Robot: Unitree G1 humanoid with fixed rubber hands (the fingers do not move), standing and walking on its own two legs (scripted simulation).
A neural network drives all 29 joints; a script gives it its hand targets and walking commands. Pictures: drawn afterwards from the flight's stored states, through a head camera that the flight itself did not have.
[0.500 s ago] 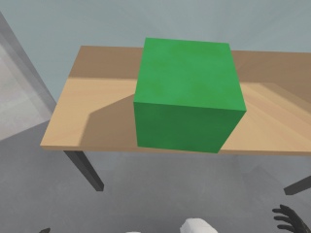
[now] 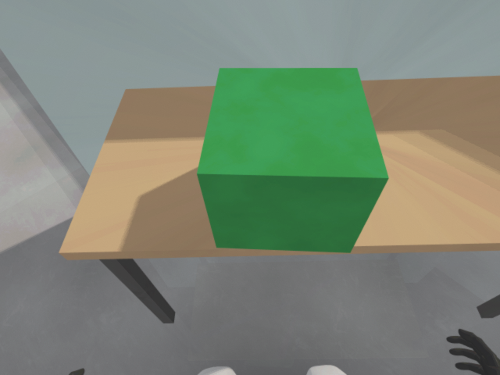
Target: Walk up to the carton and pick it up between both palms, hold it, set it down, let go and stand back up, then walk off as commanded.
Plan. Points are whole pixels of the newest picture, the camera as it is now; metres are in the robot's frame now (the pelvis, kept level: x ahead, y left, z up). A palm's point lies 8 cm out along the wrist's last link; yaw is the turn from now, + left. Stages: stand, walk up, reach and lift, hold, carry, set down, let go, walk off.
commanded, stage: walk up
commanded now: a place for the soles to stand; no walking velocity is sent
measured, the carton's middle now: (284, 160) +0.47 -0.04 +0.04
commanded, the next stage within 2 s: reach and lift in 1.52 s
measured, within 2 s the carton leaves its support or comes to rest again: neither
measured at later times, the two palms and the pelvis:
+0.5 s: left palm (70, 362) +0.15 +0.32 -0.07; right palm (483, 361) +0.14 -0.32 -0.07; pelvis +0.04 +0.00 +0.00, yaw -1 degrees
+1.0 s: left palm (82, 348) +0.17 +0.30 -0.07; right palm (493, 358) +0.15 -0.34 -0.07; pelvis +0.04 -0.02 +0.00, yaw -2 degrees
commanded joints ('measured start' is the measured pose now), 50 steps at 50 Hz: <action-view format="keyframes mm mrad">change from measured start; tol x16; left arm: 1 -62 69 38 -75 12 5 10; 50 -151 163 43 -11 17 -6 -10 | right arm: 1 108 -269 -70 35 -35 -54 -19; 50 -89 -186 -10 21 -15 -46 -18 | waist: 1 -79 139 -81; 15 -10 85 -119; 19 -34 -200 -19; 25 -14 29 -50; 50 -23 -33 -83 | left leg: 1 331 332 -513 -457 -166 36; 3 95 336 -439 -436 -93 71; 9 305 260 -180 -201 772 76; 12 255 268 -133 -126 823 95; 19 20 -11 -83 30 -187 -30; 24 156 257 -297 -321 42 90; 28 109 183 -136 -179 263 57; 50 122 134 -130 -189 69 34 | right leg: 1 -340 104 43 189 -183 -19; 13 24 31 -152 -45 -19 -27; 16 163 -37 72 -120 179 -88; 19 -18 -222 429 -240 5 -224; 22 -114 -99 197 -112 173 -98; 25 -58 18 -12 52 1 -30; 30 55 -56 104 -59 340 -84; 50 -17 -37 108 -67 205 -72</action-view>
